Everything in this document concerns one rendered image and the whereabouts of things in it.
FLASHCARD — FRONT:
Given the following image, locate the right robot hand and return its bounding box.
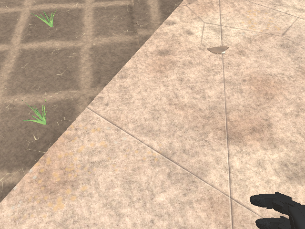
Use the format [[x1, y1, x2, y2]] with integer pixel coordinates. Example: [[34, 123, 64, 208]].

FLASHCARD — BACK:
[[250, 192, 305, 229]]

